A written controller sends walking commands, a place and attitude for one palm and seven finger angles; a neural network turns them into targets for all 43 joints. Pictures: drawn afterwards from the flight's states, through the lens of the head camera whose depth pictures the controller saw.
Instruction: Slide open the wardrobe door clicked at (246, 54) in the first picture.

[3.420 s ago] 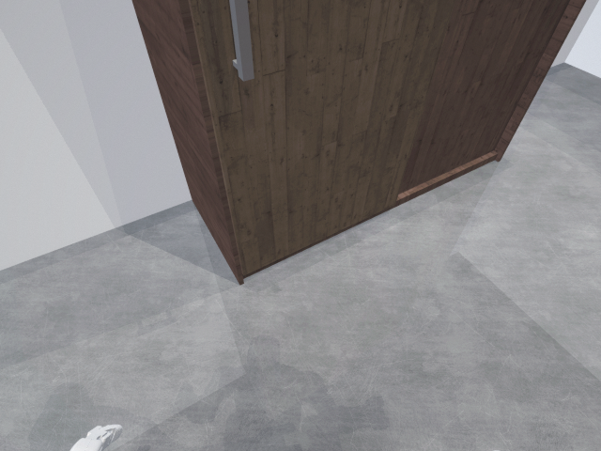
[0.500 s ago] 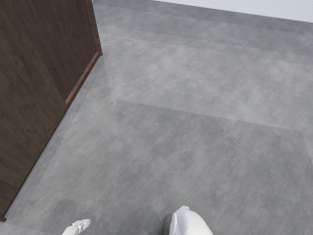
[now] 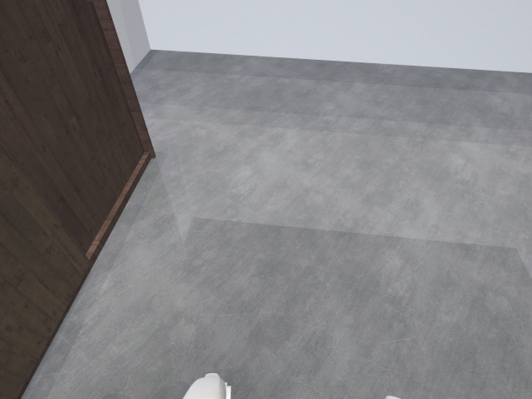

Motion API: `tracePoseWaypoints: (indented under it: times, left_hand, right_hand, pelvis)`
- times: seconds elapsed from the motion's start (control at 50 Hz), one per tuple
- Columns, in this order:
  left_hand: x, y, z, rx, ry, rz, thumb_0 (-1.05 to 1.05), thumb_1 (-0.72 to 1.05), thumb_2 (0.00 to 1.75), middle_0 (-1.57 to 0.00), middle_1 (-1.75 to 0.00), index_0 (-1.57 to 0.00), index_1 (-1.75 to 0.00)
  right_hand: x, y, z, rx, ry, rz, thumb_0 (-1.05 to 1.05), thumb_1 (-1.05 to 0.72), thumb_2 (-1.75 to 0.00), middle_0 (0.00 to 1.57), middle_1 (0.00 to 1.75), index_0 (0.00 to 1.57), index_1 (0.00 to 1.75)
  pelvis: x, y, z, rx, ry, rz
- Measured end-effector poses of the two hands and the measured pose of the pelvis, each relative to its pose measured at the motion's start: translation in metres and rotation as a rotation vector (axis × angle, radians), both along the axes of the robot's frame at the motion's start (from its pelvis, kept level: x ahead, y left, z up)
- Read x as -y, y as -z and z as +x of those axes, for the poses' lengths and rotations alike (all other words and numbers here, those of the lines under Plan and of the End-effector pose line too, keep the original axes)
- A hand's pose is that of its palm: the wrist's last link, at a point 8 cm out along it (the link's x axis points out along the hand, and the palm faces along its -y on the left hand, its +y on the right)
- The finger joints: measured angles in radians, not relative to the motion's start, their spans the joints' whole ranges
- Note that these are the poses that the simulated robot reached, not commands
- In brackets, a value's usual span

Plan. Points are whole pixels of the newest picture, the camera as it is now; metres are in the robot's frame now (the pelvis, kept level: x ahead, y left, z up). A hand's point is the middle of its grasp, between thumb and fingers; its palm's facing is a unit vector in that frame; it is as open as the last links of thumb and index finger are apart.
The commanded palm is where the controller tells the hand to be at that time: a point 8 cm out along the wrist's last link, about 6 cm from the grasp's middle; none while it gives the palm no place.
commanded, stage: walk to a spot facing it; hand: left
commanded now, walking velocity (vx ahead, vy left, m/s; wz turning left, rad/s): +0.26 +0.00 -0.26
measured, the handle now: out of the picture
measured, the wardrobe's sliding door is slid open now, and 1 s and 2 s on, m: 0.00 0.00 0.00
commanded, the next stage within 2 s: turn to face it in 0.02 s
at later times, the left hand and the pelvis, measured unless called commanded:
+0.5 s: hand (154, 355) +0.22 +0.24 -0.17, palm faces +0.10 -0.98 -0.16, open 7.4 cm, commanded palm none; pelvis +0.13 +0.06 +0.00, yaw +3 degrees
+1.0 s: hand (147, 387) +0.16 +0.23 -0.15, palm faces +0.38 -0.89 -0.27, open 7.4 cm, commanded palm none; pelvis +0.15 +0.02 +0.00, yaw +22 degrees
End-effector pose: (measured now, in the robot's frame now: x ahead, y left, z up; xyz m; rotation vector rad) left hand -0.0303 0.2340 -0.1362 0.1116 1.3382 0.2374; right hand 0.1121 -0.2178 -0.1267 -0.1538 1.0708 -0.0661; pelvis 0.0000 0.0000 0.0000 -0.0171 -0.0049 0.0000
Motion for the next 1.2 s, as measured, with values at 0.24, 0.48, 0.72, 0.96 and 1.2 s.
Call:
tracePoseWaypoints:
  times: [0.24, 0.48, 0.72, 0.96, 1.2]
  left_hand:
    - [-0.024, 0.024, 0.041, -0.237, 0.015, -0.106, 0.01, 0.90, 0.89, -0.20, -0.30, -0.20, -0.30]
    - [-0.053, 0.010, 0.225, 0.132, 0.034, -0.049, 0.00, 0.91, 0.89, -0.20, -0.30, -0.20, -0.30]
    - [-0.034, -0.018, 0.294, 0.286, 0.022, 0.063, 0.00, 0.91, 0.89, -0.20, -0.30, -0.20, -0.30]
    - [-0.031, -0.022, 0.193, 0.186, -0.205, 0.098, 0.00, 0.90, 0.89, -0.21, -0.30, -0.20, -0.30]
    - [-0.062, 0.029, 0.041, -0.066, -0.476, 0.035, 0.01, 0.90, 0.89, -0.20, -0.30, -0.20, -0.30]
  right_hand:
    - [-0.051, -0.003, 0.084, 0.030, 0.056, -0.048, 0.00, -0.91, -0.90, 0.20, 0.29, 0.20, 0.30]
    - [-0.032, -0.007, 0.012, -0.317, 0.132, -0.122, -0.01, -0.93, -0.90, 0.20, 0.29, 0.20, 0.30]
    - [-0.013, 0.030, 0.035, -0.383, 0.075, -0.017, 0.01, -0.91, -0.90, 0.20, 0.30, 0.20, 0.30]
    - [0.005, 0.015, 0.173, -0.198, -0.193, -0.087, 0.01, -0.91, -0.90, 0.19, 0.29, 0.20, 0.30]
    - [-0.096, -0.008, 0.272, 0.018, -0.501, -0.178, 0.01, -0.91, -0.90, 0.19, 0.29, 0.20, 0.30]
  pelvis:
    - [-0.049, 0.009, 0.094, 0.031, 0.073, -0.009]
    - [-0.057, -0.004, 0.133, -0.002, -0.043, -0.011]
    - [-0.022, 0.008, 0.155, -0.028, -0.167, 0.012]
    - [-0.013, 0.000, 0.155, 0.003, -0.358, 0.047]
    - [-0.054, 0.021, 0.138, -0.011, -0.513, 0.011]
